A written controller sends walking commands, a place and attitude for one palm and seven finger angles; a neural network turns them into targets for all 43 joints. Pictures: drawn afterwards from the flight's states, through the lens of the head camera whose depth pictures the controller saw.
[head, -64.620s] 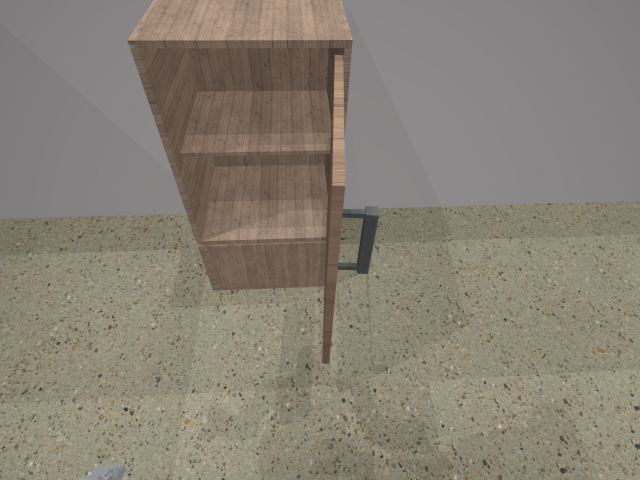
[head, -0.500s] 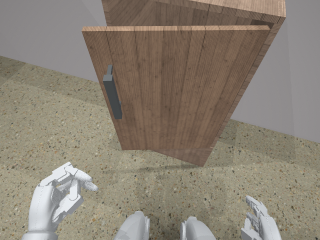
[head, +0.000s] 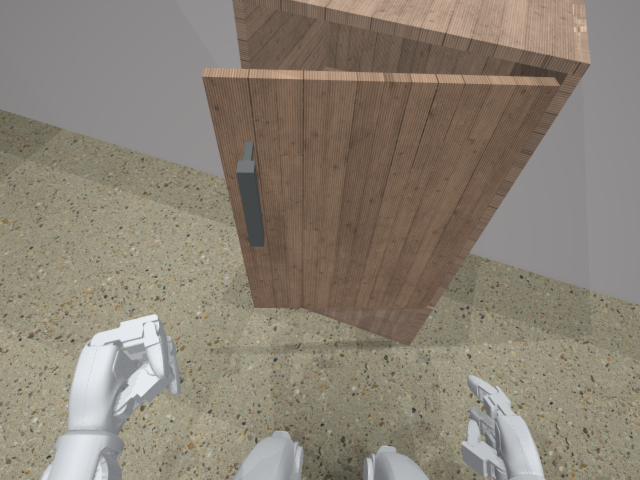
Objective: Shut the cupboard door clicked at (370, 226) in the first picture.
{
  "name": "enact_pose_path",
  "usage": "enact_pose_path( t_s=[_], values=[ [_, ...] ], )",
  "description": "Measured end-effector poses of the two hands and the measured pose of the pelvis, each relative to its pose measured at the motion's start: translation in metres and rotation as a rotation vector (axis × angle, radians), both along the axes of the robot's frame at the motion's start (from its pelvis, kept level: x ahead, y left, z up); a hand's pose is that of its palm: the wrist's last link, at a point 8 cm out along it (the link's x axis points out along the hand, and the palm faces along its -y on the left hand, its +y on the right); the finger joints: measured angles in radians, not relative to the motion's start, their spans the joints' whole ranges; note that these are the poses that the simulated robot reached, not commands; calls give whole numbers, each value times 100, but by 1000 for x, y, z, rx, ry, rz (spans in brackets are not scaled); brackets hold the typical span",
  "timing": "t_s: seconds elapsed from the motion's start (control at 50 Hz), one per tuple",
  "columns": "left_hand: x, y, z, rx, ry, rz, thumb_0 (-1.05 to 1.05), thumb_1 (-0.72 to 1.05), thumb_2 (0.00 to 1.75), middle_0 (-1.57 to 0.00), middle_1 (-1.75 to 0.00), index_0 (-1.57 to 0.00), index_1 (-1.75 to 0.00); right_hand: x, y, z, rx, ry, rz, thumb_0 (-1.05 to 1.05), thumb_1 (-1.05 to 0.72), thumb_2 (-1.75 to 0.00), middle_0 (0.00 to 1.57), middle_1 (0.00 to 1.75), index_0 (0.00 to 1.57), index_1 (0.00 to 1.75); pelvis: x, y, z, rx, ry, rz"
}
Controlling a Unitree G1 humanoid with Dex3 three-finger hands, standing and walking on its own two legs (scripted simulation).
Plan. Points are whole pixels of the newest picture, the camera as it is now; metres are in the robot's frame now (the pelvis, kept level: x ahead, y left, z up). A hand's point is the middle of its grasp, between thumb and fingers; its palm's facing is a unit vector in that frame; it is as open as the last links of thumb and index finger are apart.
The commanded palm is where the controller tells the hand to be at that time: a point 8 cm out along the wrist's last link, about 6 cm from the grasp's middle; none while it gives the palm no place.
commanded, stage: raise the hand and make a fist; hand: left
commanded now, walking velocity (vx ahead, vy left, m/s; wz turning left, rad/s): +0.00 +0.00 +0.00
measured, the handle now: (253, 197) +0.48 +0.14 +0.05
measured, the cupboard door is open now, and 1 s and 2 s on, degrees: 21 21 21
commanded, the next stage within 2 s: bring the fist close to the handle in 0.44 s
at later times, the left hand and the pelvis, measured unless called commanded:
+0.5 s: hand (183, 364) +0.23 +0.17 +0.05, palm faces +0.09 -1.00 -0.03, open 3.1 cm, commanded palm +0.20 +0.23 +0.05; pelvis +0.00 -0.01 +0.00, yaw +0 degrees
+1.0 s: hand (225, 315) +0.29 +0.14 +0.05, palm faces +0.07 -1.00 -0.02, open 3.1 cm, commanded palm +0.27 +0.19 +0.05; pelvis +0.00 -0.02 +0.00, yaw +0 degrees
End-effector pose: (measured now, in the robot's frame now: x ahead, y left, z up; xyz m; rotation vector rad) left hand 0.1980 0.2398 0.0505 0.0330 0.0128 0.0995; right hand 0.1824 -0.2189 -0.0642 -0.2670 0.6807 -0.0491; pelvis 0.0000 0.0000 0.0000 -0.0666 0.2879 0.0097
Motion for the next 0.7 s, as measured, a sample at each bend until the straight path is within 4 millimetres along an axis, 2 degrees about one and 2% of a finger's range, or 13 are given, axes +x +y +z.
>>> enact_pose_path(
  t_s=[0.28,0.58,0.7],
  values=[
    [8,-5,-1,-4,19,-10,2,90,90,-130,-150,-129,-150,-17,-19,-1,-19,47,-46,2,-90,-90,21,30,21,30,2,-4,3,9,-3,-7],
    [8,-15,-1,0,14,-7,2,90,90,-130,-150,-130,-150,-8,-23,-6,2,36,-38,2,-90,-90,21,30,21,30,3,-13,1,18,1,-7],
    [23,-23,-3,-7,-12,-15,2,90,90,-130,-150,-130,-150,-5,-24,-10,-2,38,-24,2,-90,-90,21,30,21,30,1,-15,-2,17,6,-1]
  ],
)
